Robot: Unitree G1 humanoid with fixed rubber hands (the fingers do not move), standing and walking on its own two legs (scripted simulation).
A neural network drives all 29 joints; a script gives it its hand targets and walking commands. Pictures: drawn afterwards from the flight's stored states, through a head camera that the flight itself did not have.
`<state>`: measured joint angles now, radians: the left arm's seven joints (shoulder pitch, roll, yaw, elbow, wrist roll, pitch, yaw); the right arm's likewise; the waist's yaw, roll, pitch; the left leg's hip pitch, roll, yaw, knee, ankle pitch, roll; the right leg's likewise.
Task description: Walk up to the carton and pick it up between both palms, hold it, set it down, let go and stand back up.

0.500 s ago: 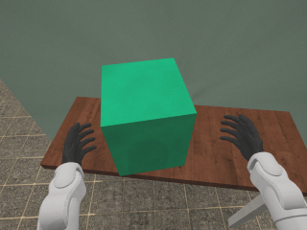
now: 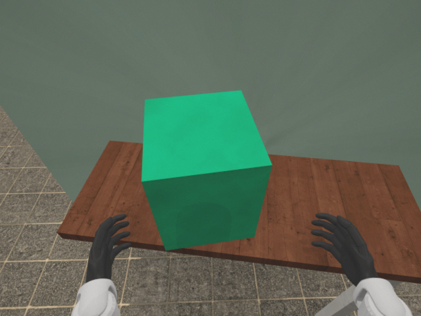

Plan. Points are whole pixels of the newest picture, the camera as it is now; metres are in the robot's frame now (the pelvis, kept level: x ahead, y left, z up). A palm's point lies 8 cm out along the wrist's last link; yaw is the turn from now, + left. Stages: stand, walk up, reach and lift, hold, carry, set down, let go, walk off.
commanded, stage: set down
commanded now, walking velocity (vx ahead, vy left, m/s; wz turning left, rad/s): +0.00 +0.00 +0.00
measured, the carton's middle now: (202, 172) +0.39 +0.08 +0.04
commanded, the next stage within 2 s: let go in 1.40 s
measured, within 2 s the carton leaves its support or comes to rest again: neither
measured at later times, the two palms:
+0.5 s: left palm (101, 286) +0.17 +0.24 -0.02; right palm (347, 298) +0.18 -0.19 -0.01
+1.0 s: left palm (107, 291) +0.18 +0.24 -0.06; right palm (345, 300) +0.18 -0.18 -0.02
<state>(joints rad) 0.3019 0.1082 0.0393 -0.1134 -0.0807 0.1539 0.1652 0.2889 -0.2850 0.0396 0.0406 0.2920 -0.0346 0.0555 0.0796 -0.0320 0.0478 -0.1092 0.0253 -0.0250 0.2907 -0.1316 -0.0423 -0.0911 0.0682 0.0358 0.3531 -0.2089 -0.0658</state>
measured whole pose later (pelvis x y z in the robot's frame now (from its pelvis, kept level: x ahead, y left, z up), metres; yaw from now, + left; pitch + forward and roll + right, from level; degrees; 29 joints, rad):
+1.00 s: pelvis +0.01 +0.04 +0.00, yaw -3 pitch -5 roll +0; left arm 0.29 0.11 0.01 0.33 0.04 0.10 0.11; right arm 0.27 -0.25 0.01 0.43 0.12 -0.20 0.16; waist 0.03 -0.04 0.05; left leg -0.05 0.00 0.03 0.31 -0.17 0.01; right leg -0.01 0.04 0.09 0.29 -0.19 -0.02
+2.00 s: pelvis -0.03 +0.05 +0.00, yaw -3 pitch -10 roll +0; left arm 0.19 0.16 -0.01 0.65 0.05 0.03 0.04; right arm 0.06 -0.17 -0.04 0.61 -0.02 -0.21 0.07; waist 0.02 -0.03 0.12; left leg -0.04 0.00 0.05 0.38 -0.16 0.02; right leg -0.02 0.03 0.10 0.40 -0.20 0.00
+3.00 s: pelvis -0.01 +0.06 -0.02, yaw -3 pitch +0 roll +0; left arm 0.24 0.24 0.03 0.69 0.02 -0.01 -0.04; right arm 0.25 -0.27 0.03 0.30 -0.01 -0.14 0.01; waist -0.01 -0.02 0.02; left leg -0.30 -0.01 0.07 0.57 -0.27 0.04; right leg -0.27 0.02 0.11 0.57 -0.30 0.02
